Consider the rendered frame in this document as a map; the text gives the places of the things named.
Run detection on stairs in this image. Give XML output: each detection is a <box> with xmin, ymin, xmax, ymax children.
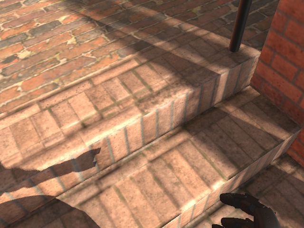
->
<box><xmin>0</xmin><ymin>53</ymin><xmax>304</xmax><ymax>228</ymax></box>

